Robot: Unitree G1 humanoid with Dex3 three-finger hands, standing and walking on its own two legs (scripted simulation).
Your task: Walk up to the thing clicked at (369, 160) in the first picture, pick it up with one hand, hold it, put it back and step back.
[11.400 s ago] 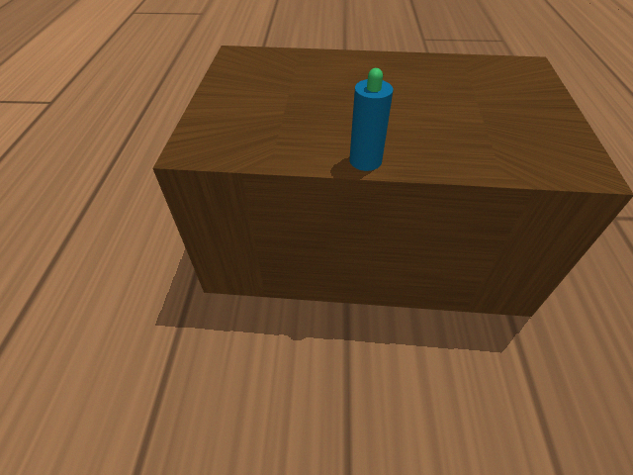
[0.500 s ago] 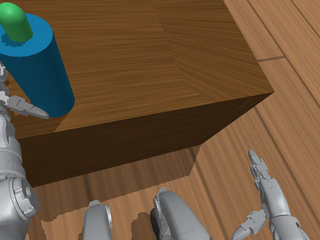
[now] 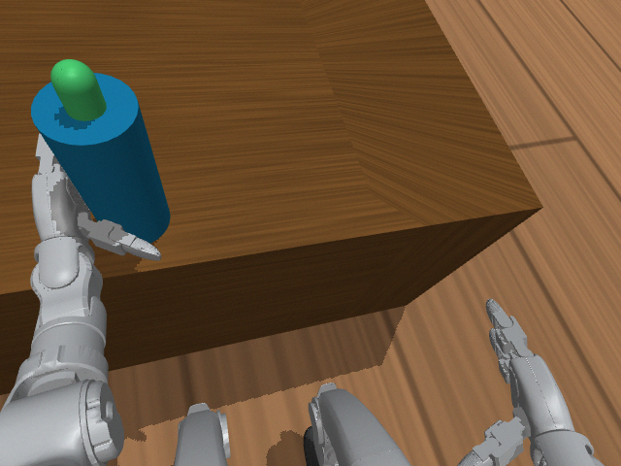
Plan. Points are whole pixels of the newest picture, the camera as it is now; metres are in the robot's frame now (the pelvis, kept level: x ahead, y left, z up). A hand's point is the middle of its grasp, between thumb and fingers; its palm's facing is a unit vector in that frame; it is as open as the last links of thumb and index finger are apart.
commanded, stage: close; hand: left
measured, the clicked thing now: (111, 161) +0.47 +0.17 +0.07
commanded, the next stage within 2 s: settle in 0.92 s
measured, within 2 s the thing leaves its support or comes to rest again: leaves its support in 1.32 s
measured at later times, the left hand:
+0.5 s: hand (111, 199) +0.46 +0.18 +0.01, palm faces +0.13 -0.99 +0.01, open 15.5 cm
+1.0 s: hand (111, 193) +0.47 +0.18 +0.02, palm faces +0.12 -0.99 +0.01, open 11.5 cm
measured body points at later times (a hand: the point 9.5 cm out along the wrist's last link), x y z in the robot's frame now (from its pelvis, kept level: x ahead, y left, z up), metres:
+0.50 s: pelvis -0.01 +0.00 +0.00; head +0.12 +0.05 +0.43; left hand +0.45 +0.23 +0.02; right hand +0.15 -0.26 +0.04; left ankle +0.03 +0.13 -0.62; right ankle +0.02 -0.14 -0.62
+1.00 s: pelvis -0.01 +0.00 +0.00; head +0.12 +0.05 +0.43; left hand +0.45 +0.23 +0.02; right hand +0.16 -0.25 +0.03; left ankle +0.03 +0.13 -0.62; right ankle +0.02 -0.14 -0.62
